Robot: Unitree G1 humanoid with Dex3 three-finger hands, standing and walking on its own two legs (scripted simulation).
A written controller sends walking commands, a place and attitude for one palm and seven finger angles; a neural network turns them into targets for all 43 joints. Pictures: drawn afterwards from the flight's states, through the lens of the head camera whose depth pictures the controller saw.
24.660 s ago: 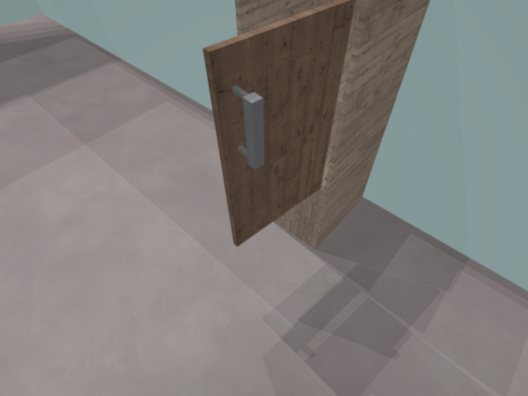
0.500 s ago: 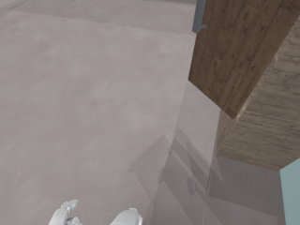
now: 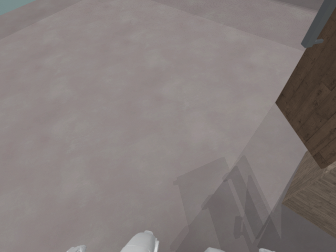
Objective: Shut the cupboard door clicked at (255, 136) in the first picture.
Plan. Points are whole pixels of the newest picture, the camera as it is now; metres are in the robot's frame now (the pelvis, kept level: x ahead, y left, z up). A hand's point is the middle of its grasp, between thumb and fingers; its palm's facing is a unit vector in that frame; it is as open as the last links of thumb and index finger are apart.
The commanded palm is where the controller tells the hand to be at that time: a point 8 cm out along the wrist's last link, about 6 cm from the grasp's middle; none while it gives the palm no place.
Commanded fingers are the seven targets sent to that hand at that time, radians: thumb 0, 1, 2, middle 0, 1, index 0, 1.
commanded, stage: walk to a spot facing it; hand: left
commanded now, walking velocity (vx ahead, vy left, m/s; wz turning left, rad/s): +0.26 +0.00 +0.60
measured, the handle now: (325, 21) +0.77 -0.46 +0.11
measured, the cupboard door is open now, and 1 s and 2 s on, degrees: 51 51 51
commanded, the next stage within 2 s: turn to face it in 1.34 s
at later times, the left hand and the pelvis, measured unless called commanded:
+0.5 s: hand out of the picture +0.10 +0.24 -0.13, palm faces +0.29 -0.92 -0.26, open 7.4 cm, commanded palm none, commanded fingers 0.00 0.90 0.90 -0.20 -0.30 -0.20 -0.30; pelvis +0.08 +0.01 +0.01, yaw +17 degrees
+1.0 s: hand out of the picture +0.08 +0.16 -0.15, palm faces +0.66 -0.73 -0.18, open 7.3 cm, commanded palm none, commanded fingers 0.00 0.90 0.90 -0.20 -0.30 -0.20 -0.30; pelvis +0.23 +0.05 +0.02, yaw +38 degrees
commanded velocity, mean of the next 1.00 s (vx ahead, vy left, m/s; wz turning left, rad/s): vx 0.32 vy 0.00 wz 0.56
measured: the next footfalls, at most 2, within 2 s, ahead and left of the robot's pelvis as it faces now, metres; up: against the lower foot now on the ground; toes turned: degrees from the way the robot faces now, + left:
left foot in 0.26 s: +0.04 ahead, +0.15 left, +0.00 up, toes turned +16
right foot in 0.56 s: +0.25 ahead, -0.07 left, +0.00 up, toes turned +14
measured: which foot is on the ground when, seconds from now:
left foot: up 0.00-0.24, down 0.26-0.56, up 0.58-1.00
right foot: down 0.00-0.26, up 0.28-0.54, down 0.56-1.00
